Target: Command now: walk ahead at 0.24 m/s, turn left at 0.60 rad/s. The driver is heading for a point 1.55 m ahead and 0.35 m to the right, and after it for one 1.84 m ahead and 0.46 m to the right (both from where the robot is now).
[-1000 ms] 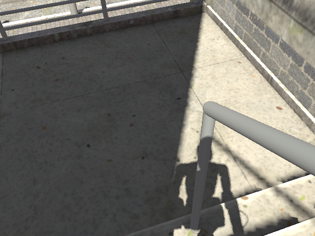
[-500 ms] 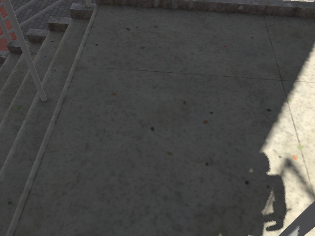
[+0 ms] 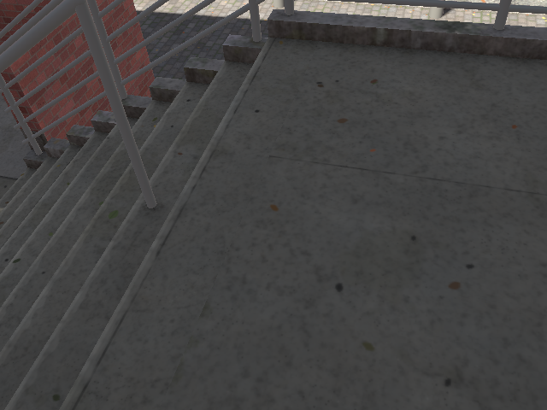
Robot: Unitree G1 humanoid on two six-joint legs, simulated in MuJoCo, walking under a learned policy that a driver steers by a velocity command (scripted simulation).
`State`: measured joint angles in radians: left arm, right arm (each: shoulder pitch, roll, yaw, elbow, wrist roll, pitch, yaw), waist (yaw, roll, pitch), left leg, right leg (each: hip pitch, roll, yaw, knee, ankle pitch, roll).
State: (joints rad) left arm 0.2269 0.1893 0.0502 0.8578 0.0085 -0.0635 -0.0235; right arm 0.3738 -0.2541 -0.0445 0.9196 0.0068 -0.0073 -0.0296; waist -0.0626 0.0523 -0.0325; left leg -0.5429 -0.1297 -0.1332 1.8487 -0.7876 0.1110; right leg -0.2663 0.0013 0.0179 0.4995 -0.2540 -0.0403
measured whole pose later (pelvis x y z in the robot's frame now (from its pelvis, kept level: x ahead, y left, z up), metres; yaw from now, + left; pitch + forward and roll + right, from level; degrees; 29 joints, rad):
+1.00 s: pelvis +0.23 -0.11 -0.19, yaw -3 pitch +0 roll +2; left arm 0.16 0.23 0.05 0.83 -0.01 0.00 -0.05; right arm 0.25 -0.29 -0.09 0.84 -0.03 0.03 -0.02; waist -0.04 0.05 0.04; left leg -0.68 0.14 0.03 1.85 -0.75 0.02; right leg -0.37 0.02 0.01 0.61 -0.23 -0.05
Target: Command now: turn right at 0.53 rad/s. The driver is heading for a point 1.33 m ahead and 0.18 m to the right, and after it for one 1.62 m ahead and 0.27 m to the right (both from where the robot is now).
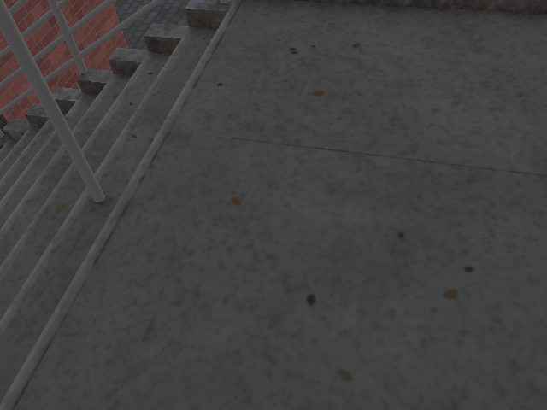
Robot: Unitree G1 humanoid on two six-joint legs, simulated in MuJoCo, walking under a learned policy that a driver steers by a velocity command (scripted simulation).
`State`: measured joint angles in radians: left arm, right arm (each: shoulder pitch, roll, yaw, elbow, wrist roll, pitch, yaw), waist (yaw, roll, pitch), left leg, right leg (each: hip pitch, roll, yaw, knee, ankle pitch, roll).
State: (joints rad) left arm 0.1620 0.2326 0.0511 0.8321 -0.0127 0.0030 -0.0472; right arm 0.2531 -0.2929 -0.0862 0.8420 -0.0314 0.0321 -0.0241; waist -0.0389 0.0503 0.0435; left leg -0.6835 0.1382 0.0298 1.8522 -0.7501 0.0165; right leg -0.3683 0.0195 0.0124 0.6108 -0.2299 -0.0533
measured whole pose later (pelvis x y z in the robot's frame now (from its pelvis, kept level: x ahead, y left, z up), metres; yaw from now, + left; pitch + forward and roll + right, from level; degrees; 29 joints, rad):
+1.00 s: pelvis +0.13 +0.11 +0.01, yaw -23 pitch +0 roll -1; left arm 0.21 0.24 0.03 0.81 0.03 0.06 -0.02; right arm 0.40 -0.17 0.01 0.77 -0.01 0.01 -0.02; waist -0.04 -0.07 0.00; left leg -0.24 -0.07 -0.03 0.54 -0.28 0.07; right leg -0.44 0.06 0.09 0.76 -0.28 0.02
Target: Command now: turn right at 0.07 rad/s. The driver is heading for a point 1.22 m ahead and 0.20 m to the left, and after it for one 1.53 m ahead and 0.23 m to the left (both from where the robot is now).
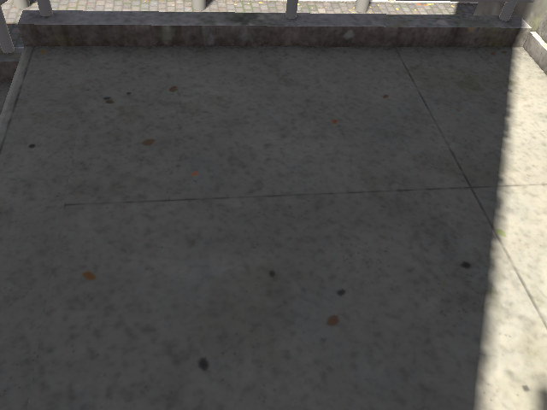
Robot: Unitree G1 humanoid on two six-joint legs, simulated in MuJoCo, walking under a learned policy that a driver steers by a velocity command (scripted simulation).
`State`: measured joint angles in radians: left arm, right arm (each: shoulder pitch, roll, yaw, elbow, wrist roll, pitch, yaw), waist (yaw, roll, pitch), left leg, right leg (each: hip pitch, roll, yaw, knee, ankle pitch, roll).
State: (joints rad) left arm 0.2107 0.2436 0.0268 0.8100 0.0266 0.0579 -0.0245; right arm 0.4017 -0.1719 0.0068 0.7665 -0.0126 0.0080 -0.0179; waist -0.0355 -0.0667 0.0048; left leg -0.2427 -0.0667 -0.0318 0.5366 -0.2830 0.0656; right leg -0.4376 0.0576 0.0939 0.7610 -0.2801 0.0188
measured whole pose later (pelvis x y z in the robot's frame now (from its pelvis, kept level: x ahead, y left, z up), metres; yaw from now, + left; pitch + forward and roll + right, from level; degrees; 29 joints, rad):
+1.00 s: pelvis +0.28 -0.05 +0.01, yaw +1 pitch +0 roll +0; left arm 0.50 0.12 0.00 1.09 0.01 -0.08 0.00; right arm 0.08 -0.20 -0.04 0.91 -0.03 -0.03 0.03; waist 0.04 0.03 0.03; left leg -0.66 0.05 0.04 0.82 -0.04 0.04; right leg 0.06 0.08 -0.01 0.23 -0.29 -0.09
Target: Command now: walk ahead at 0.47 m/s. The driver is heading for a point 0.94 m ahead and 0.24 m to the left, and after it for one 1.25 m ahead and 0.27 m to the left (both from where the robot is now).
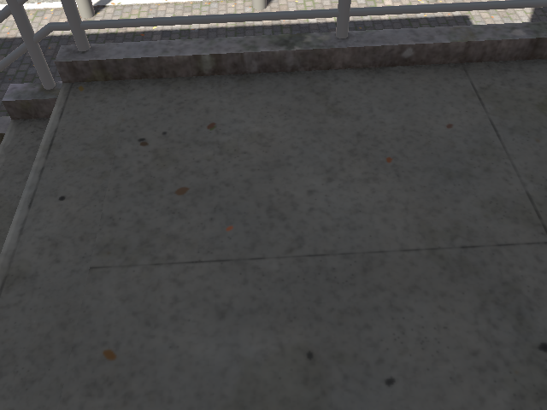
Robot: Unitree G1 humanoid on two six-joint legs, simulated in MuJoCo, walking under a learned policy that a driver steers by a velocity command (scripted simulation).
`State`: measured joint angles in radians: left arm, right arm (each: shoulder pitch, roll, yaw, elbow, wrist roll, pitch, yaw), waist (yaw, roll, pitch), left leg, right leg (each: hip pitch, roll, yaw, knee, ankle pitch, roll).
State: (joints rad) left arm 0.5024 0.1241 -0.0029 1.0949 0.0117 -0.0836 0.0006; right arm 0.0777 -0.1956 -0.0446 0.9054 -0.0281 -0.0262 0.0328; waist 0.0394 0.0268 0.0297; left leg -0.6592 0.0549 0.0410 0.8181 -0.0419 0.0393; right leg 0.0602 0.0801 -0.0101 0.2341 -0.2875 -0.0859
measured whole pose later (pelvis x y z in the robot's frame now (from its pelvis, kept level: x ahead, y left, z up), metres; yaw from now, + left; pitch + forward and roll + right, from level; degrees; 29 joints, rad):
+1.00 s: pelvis +0.56 +0.00 +0.00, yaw +5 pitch -1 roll -1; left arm 0.38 0.18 0.05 1.04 0.02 -0.11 0.01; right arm 0.23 -0.21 -0.06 0.95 -0.03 -0.03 0.02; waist 0.00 0.04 0.04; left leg -0.64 0.08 -0.03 1.03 -0.13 0.07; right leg -0.06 0.07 -0.17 0.25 -0.20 -0.09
